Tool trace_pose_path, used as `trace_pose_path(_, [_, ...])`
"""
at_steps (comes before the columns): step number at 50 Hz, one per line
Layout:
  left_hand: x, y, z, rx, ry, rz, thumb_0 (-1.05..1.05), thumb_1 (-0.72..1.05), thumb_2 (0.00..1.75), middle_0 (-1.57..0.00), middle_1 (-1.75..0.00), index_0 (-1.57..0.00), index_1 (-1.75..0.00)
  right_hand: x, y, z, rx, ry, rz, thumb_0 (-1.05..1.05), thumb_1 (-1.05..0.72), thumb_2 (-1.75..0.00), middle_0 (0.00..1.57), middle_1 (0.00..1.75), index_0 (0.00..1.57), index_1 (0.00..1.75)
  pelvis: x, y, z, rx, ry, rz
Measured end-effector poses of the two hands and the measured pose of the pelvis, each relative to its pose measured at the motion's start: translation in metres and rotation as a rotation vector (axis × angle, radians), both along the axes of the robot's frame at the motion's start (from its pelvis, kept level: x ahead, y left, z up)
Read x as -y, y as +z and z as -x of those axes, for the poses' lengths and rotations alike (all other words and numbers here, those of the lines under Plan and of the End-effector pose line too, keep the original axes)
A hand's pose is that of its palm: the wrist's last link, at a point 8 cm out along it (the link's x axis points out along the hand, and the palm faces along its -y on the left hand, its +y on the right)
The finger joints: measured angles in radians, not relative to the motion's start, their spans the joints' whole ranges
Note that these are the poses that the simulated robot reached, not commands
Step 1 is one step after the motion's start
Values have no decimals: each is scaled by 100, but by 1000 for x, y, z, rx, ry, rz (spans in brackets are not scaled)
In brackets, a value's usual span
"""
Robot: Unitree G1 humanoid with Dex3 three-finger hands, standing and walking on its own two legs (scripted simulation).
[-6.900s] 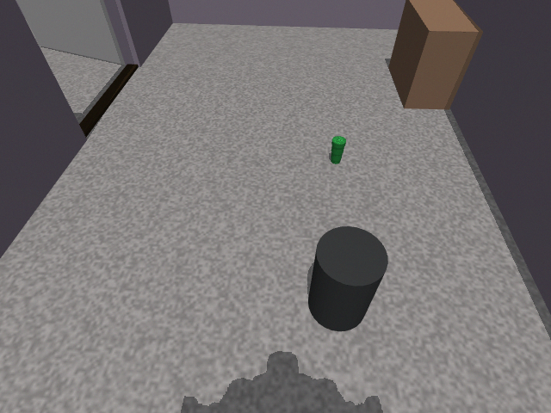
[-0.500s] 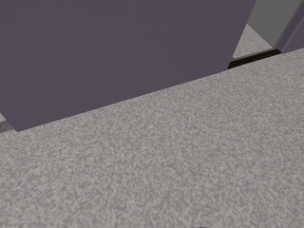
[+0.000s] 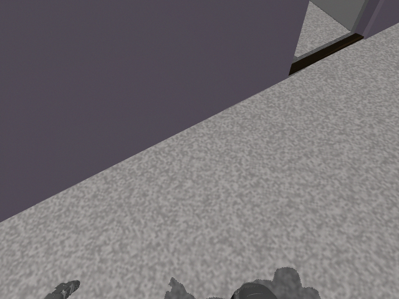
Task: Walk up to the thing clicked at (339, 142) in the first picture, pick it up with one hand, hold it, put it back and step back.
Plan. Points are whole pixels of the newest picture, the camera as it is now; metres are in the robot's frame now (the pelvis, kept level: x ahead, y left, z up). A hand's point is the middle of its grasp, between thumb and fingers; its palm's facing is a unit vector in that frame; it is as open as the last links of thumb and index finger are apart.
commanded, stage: walk up
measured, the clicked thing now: out of the picture +0.35 -1.40 -0.68
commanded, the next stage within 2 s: none
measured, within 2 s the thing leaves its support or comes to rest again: neither
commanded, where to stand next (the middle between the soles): +0.50 -0.01 m, yaw +1 degrees
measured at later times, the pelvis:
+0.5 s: pelvis +0.20 +0.02 +0.00, yaw +0 degrees
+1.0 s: pelvis +0.36 -0.05 +0.01, yaw +0 degrees
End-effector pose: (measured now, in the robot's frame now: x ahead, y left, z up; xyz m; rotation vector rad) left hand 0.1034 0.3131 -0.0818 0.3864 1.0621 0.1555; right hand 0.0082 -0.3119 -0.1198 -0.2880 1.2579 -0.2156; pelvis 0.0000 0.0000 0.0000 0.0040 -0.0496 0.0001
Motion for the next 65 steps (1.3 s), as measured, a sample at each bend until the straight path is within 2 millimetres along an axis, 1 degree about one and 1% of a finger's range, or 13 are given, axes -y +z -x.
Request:
trace_pose_path(4, [15, 15, -34, 66, 28, 11, 1, 90, 89, -20, -30, -21, -30, 4, 11, -55, 28, 41, -15, 1, -90, -90, 21, 30, 20, 30, 8, 13, -33, 6, -2, -28])
trace_pose_path(9, [18, 18, -53, 25, 30, 10, 1, 90, 89, -20, -30, -21, -30, 12, 29, -123, 120, 67, -1, 0, -90, -90, 21, 30, 20, 30, 10, 20, -73, 2, -16, -9])
trace_pose_path(15, [5, 2, -74, -22, 52, 28, 1, 90, 89, -20, -30, -21, -30, 9, 41, -188, 125, 113, 37, 0, -91, -90, 20, 30, 20, 30, 4, 16, -121, -5, 5, 26])
trace_pose_path(21, [-21, -33, -105, -78, 83, 50, 1, 90, 89, -20, -30, -21, -30, -8, 43, -252, 162, 148, 93, 0, -90, -90, 20, 30, 20, 30, -15, -2, -176, -2, 11, 8])
trace_pose_path(25, [-22, -34, -133, -129, 59, 58, 1, 90, 89, -20, -30, -20, -30, -17, 53, -275, 214, 111, 94, 0, -90, -90, 21, 30, 20, 30, -21, 4, -203, 9, -2, 13])
trace_pose_path(29, [-22, -25, -166, -115, 43, 63, 1, 90, 89, -20, -30, -20, -30, -20, 61, -284, 206, 89, 87, 0, -90, -90, 21, 30, 20, 30, -19, 14, -227, 15, -4, 6])
trace_pose_path(33, [-19, -14, -195, -101, 36, 54, 1, 90, 89, -20, -30, -20, -30, -13, 58, -290, 165, 78, 74, 0, -90, -90, 21, 30, 20, 30, -13, 18, -251, 20, -9, -5])
trace_pose_path(39, [-4, 3, -242, -98, 22, 9, 1, 90, 89, -20, -30, -20, -30, 15, 39, -308, 124, 49, 39, 0, -90, -90, 21, 30, 20, 30, 7, 15, -291, 14, -20, -27])
trace_pose_path(44, [16, 10, -283, -36, 34, -62, 1, 90, 89, -20, -30, -21, -30, 46, 6, -343, 82, 49, 13, 0, -90, -90, 21, 30, 20, 30, 35, -1, -328, 11, -7, -7])
trace_pose_path(47, [30, 18, -294, -3, 60, -69, 1, 90, 89, -20, -30, -21, -30, 50, 1, -372, 58, 75, -8, 1, -90, -90, 21, 30, 20, 30, 45, 3, -345, 10, 0, -19])
trace_pose_path(55, [49, 31, -302, -56, 100, -63, 1, 90, 89, -20, -30, -21, -30, 51, 18, -449, 114, 119, -37, 0, -91, -90, 20, 30, 20, 30, 53, 21, -383, 9, 4, -15])
trace_pose_path(60, [46, 19, -311, -88, 111, -56, 1, 90, 89, -20, -30, -21, -30, 46, 23, -482, 108, 131, -12, 0, -91, -90, 20, 30, 20, 30, 49, 19, -400, 10, 21, 4])
trace_pose_path(65, [34, -10, -333, -84, 124, -17, 1, 90, 89, -20, -30, -21, -30, 28, 20, -508, 101, 156, 22, 0, -91, -90, 20, 30, 20, 30, 36, 5, -416, 5, 46, 28])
